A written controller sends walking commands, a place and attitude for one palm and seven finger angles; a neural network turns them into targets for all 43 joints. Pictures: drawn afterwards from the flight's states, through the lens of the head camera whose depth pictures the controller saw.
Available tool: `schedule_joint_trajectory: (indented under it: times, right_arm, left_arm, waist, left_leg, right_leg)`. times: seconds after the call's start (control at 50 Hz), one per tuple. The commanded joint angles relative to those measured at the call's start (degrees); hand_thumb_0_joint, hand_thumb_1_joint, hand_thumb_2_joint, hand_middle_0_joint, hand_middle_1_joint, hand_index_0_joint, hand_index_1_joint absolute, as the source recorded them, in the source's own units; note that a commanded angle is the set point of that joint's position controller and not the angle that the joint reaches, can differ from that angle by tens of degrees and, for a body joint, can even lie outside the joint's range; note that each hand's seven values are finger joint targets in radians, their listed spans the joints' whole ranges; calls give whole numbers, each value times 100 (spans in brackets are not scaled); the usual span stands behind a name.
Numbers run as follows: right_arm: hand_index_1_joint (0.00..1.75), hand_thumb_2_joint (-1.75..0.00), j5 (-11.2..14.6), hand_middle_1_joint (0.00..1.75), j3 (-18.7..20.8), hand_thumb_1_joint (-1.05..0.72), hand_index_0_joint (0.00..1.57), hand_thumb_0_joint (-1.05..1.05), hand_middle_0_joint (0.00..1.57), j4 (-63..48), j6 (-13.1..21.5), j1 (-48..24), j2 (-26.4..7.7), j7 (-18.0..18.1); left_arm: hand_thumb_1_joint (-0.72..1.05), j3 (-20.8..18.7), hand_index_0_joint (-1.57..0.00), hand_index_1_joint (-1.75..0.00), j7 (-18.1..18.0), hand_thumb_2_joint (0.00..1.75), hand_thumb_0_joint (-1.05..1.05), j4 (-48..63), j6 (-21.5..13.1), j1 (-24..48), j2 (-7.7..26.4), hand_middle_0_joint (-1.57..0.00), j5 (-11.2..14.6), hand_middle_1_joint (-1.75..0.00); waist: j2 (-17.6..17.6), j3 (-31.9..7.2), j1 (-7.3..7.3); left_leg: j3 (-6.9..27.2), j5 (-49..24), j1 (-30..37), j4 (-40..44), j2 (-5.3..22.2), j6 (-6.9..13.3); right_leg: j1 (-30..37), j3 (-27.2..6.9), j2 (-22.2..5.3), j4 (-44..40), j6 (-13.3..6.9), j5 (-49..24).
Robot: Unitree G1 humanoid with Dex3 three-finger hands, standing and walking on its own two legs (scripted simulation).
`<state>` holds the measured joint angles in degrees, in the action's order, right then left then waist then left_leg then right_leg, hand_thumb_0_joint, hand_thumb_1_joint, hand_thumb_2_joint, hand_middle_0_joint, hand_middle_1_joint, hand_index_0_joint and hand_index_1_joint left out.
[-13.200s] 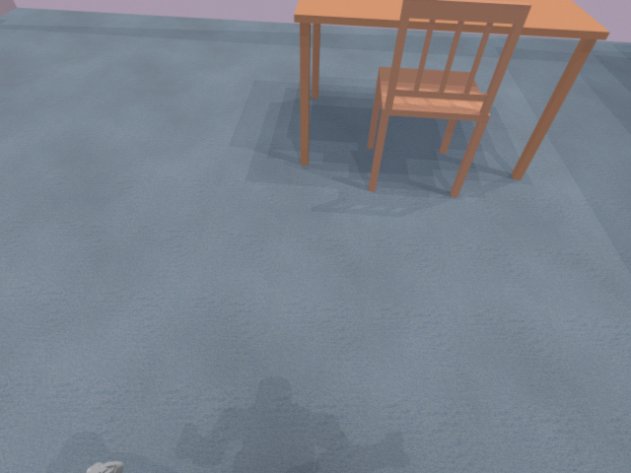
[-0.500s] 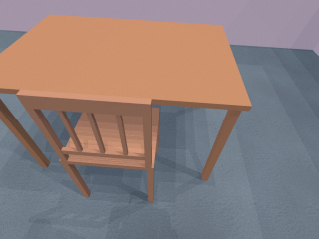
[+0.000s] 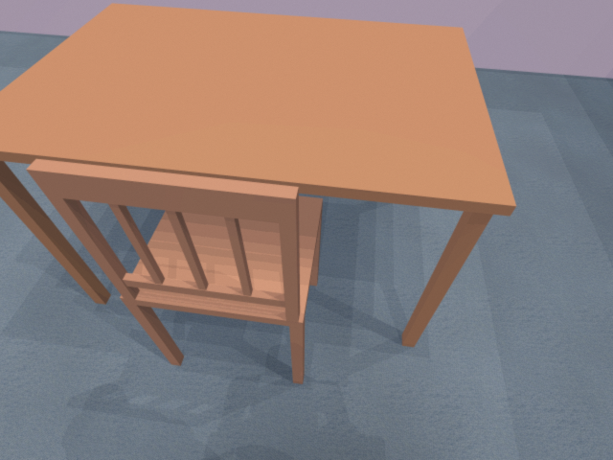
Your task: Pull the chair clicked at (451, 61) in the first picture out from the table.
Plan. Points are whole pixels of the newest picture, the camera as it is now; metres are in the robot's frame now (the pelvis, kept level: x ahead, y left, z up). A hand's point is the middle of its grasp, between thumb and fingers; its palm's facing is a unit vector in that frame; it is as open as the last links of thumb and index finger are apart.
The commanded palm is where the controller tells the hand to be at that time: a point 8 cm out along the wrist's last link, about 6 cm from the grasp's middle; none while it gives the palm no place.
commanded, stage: come to a stop and stand still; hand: left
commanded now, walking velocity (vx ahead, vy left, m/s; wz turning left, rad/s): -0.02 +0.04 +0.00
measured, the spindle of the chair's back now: (189, 251) +0.47 +0.26 -0.10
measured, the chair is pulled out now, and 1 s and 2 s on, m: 0.00 0.00 0.00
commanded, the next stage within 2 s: look again from close up in 0.76 s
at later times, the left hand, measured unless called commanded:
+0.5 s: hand out of the picture -0.01 +0.22 -0.17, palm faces -0.03 -0.98 -0.20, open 7.3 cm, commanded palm none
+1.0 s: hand out of the picture -0.10 +0.20 -0.16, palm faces -0.01 -0.99 -0.17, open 7.3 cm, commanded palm none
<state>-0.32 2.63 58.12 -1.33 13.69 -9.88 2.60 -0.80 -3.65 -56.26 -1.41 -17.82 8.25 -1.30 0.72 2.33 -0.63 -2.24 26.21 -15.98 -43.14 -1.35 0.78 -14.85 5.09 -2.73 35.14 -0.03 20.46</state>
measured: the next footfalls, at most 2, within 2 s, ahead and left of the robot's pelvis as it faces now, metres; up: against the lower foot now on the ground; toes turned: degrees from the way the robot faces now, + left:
none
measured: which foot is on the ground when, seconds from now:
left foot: down 0.00-1.00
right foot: down 0.00-1.00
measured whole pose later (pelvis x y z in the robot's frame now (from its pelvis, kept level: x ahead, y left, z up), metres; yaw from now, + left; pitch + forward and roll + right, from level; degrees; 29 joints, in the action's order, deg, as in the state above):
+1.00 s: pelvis -0.06 +0.05 +0.01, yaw -2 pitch -1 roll +0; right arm -0.7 0.5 65.8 -0.7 16.1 -6.3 1.0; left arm 0.0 -2.6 -63.4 -0.1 -22.4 6.3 -1.2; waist 0.3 2.5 0.4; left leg -6.9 9.0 -13.5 -23.2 -3.5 5.9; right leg -11.5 1.2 -3.4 25.7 2.5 12.7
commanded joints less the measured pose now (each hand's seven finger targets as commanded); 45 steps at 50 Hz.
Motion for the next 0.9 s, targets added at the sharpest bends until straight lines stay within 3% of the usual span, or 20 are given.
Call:
schedule_joint_trajectory:
  times: [0.0, 0.04, 0.06, 0.08, 0.1, 0.12, 0.16, 0.18, 0.22, 0.26, 0.28, 0.3, 0.32, 0.36, 0.44, 0.56, 0.88]
  right_arm:
    - [30, -90, 8, 30, 123, -90, 20, 0, 20, -652, 28, -77, -199, -106]
    - [30, -90, -24, 30, 130, -90, 20, 0, 20, -555, 70, 264, -309, -154]
    - [30, -90, -62, 30, 153, -90, 20, 0, 20, -573, 114, 226, -586, -164]
    - [30, -90, -89, 30, 172, -90, 20, 0, 20, -619, 144, 296, -874, -183]
    - [30, -90, -111, 30, 190, -90, 20, 0, 20, -630, 150, 197, -996, -159]
    - [30, -90, -127, 30, 151, -90, 20, 0, 20, -690, 145, 23, -949, -121]
    - [30, -90, -130, 30, 75, -90, 20, 0, 20, -817, 128, -440, -817, -111]
    - [30, -90, -117, 30, 52, -90, 20, 0, 20, -854, 131, -498, -824, -128]
    - [30, -90, -103, 30, 31, -90, 20, 0, 20, -814, 136, -489, -831, -145]
    - [30, -90, -56, 30, 8, -90, 20, 0, 20, -739, 129, -506, -793, -148]
    - [30, -90, -24, 30, -10, -90, 20, 0, 20, -706, 122, -474, -717, -159]
    - [30, -90, -12, 30, -21, -90, 20, 0, 20, -685, 126, -403, -621, -177]
    - [30, -90, -16, 30, -26, -90, 20, 0, 20, -641, 132, -297, -585, -200]
    - [30, -90, -43, 30, -14, -90, 20, 0, 20, -494, 92, -251, -617, -210]
    - [30, -90, -54, 30, -5, -90, 20, 0, 20, -278, 122, -11, -593, -215]
    - [30, -90, -40, 30, -46, -90, 20, 0, 20, 4, 134, 98, -667, -200]
    - [30, -90, 8, 30, -68, -90, 20, 0, 20, 592, 134, 567, -419, -146]
  left_arm:
    - [90, -316, -20, -30, -100, 90, 0, 426, 117, -191, 1170, -20, -83, -30]
    - [90, -289, -20, -30, -69, 90, 0, 632, 175, 218, 1109, -20, -13, -30]
    - [90, -268, -20, -30, -39, 90, 0, 733, 206, 211, 978, -20, 5, -30]
    - [90, -213, -20, -30, -33, 90, 0, 797, 239, 65, 780, -20, -24, -30]
    - [90, -159, -20, -30, -28, 90, 0, 769, 284, 146, 662, -20, -8, -30]
    - [90, -159, -20, -30, -16, 90, 0, 746, 334, 156, 719, -20, 10, -30]
    - [90, -185, -20, -30, 33, 90, 0, 606, 309, -18, 748, -20, 18, -30]
    - [90, -152, -20, -30, 61, 90, 0, 597, 300, -75, 750, -20, 16, -30]
    - [90, -111, -20, -30, 82, 90, 0, 573, 271, -110, 671, -20, 29, -30]
    - [90, -102, -20, -30, 86, 90, 0, 509, 215, -227, 678, -20, 8, -30]
    - [90, -98, -20, -30, 79, 90, 0, 491, 173, -239, 771, -20, -8, -30]
    - [90, -91, -20, -30, 78, 90, 0, 491, 140, -201, 838, -20, -8, -30]
    - [90, -89, -20, -30, 87, 90, 0, 520, 133, -125, 938, -20, 3, -30]
    - [90, -91, -20, -30, 97, 90, 0, 514, 113, 66, 946, -20, 17, -30]
    - [90, -76, -20, -30, 87, 90, 0, 428, 139, -105, 798, -20, -2, -30]
    - [90, -23, -20, -30, 100, 90, 0, 42, 143, -544, 623, -20, -4, -30]
    - [90, 28, -20, -30, 69, 90, 0, -588, 76, -951, 281, -20, -1, -30]
  waist:
    - [-1045, -391, 68]
    - [-906, -358, 300]
    - [-152, -409, 241]
    - [591, -515, 201]
    - [1277, -233, 239]
    - [1144, -16, 186]
    - [840, -12, -30]
    - [579, -88, -61]
    - [398, -195, -73]
    - [184, -104, -110]
    - [-73, 6, -87]
    - [-236, 47, 8]
    - [-152, -9, 111]
    - [-586, 29, 156]
    - [-286, 141, 131]
    - [310, 170, 21]
    - [6, 334, 84]
  left_leg:
    - [42, -301, -567, 200, 75, -70]
    - [-38, -1867, 559, 1219, 183, -30]
    - [424, -2909, 979, 1371, 682, 165]
    - [1188, -3565, 1030, 1765, 1421, 572]
    - [1689, -3869, 596, 2268, 1757, 958]
    - [1742, -3599, 193, 2421, 1819, 1124]
    - [1277, -3570, 198, 2274, 1568, 1077]
    - [1117, -3603, 212, 2246, 1494, 1041]
    - [1009, -3140, 274, 2243, 1413, 934]
    - [843, -2395, 213, 2061, 1148, 643]
    - [708, -2049, 89, 1904, 916, 451]
    - [515, -1614, 116, 1793, 641, 292]
    - [459, -1251, 241, 1860, 507, 223]
    - [429, -1011, 409, 1814, 521, 184]
    - [719, -547, 196, 2418, 723, 247]
    - [1000, 144, -41, 3114, 906, 265]
    - [906, -124, 203, 3108, 871, 208]
  right_leg:
    - [860, -1262, -1478, -414, -996, -5357]
    - [-103, -815, -987, -239, -484, -3465]
    - [-591, -530, -548, -42, -178, -2141]
    - [-699, -94, -41, 405, 79, -229]
    - [-741, -207, 159, 1299, 138, 1253]
    - [-700, -515, 88, 1883, 75, 1403]
    - [-647, -572, -63, 1825, 45, 1002]
    - [-458, -482, -69, 1508, 59, 907]
    - [-47, -349, -83, 596, 88, 568]
    - [228, -365, -69, -560, 65, -231]
    - [290, -603, -156, -1093, -10, -812]
    - [181, -928, -419, -1269, -154, -1112]
    - [-5, -1069, -614, -1268, -275, -1047]
    - [-314, -1088, -536, -1344, -244, -471]
    - [-226, -783, -284, -1257, -97, -189]
    - [122, -468, -182, -1089, -31, -305]
    - [-37, -552, -234, -1286, -37, -452]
